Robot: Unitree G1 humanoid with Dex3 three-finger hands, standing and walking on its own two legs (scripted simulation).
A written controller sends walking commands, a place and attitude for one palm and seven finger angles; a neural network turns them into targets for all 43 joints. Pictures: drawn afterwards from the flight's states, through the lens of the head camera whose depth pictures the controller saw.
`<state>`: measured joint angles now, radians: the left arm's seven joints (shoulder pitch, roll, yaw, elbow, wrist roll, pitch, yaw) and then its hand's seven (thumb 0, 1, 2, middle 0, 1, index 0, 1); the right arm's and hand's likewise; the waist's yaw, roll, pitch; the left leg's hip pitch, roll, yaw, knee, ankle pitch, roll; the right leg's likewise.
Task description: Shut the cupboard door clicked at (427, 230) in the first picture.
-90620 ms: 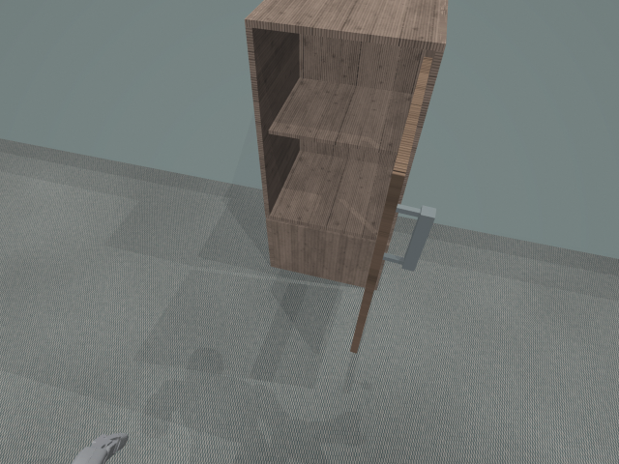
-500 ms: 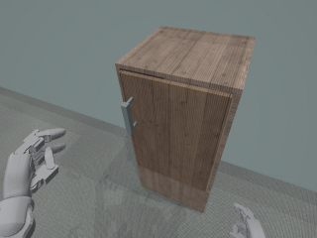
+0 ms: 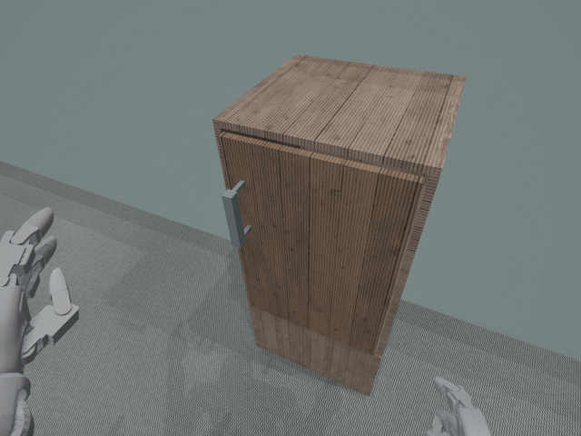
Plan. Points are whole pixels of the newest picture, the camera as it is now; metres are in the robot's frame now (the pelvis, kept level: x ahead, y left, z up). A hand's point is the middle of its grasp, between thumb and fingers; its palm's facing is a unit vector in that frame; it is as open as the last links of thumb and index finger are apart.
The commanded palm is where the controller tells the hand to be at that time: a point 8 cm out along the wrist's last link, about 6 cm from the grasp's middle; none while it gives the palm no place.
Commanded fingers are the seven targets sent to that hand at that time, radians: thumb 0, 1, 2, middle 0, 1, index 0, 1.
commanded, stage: step back with the hand held close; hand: left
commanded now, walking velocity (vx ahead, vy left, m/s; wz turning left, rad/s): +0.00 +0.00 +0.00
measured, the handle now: (239, 214) +0.56 +0.19 -0.04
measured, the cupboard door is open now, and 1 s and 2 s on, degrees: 0 0 0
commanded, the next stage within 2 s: stop stepping back and stand still in 1.78 s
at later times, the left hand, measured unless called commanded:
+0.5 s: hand (64, 310) +0.19 +0.27 +0.16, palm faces +0.36 -0.78 -0.51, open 7.5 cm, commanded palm +0.13 +0.31 +0.17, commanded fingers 0.00 0.90 0.90 -0.20 -0.30 -0.20 -0.30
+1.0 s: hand (5, 372) +0.12 +0.28 +0.16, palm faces +0.46 -0.76 -0.45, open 7.5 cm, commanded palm +0.05 +0.32 +0.17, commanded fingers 0.00 0.90 0.90 -0.20 -0.30 -0.20 -0.30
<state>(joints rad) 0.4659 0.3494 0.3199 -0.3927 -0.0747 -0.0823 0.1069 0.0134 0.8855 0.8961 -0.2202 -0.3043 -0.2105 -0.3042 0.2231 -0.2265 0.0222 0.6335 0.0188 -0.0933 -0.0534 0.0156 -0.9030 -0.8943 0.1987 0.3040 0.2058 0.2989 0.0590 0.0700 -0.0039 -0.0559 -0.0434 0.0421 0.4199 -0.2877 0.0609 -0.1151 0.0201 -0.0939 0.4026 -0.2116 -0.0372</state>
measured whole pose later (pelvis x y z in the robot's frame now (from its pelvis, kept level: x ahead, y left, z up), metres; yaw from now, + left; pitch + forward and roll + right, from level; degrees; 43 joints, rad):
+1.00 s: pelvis -0.08 +0.02 -0.02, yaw +1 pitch +0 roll -2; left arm 0.51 0.42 0.45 -0.51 0.00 -0.23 0.16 0.01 0.88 0.90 -0.22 -0.30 -0.21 -0.30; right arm 0.29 -0.23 0.00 0.57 0.00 -0.03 -0.07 0.01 -0.90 -0.89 0.20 0.30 0.21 0.30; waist -0.03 -0.02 -0.01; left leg -0.40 -0.06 0.05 0.67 -0.27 0.11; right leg -0.42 0.04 0.01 0.63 -0.20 0.00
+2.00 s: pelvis -0.27 +0.04 -0.01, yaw -2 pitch +4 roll -1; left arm 0.64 0.51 0.46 -0.58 -0.03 -0.20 0.15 0.01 0.88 0.90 -0.22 -0.30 -0.21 -0.30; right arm 0.21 -0.19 0.00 0.58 0.00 -0.02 -0.07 0.01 -0.90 -0.89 0.20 0.30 0.21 0.30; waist -0.05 -0.07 -0.06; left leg -0.37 0.01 -0.01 0.65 -0.37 -0.02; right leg -0.41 0.04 0.04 0.51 -0.16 -0.01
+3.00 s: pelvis -0.32 +0.08 +0.00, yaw -1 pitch +1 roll -1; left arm 0.55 0.43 0.42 -0.50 -0.04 -0.22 0.15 0.01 0.88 0.90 -0.22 -0.30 -0.21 -0.30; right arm 0.20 -0.16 0.04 0.60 0.00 -0.09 -0.06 0.01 -0.90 -0.89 0.20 0.30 0.21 0.30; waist -0.01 -0.03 -0.03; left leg -0.31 0.03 0.10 0.51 -0.23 0.03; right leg -0.17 0.02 0.01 0.46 -0.31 0.00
